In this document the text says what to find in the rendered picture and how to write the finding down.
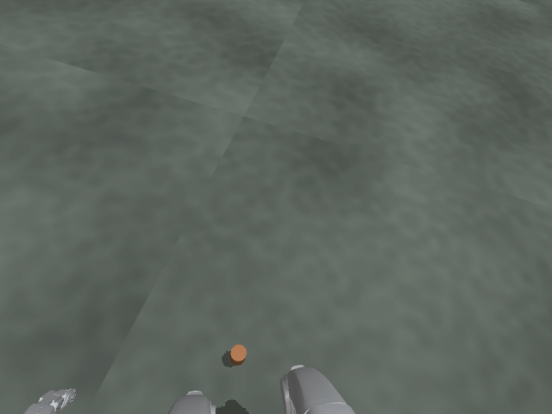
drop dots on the tin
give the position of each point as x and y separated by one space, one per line
238 354

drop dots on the left robot hand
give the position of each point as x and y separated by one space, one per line
52 402

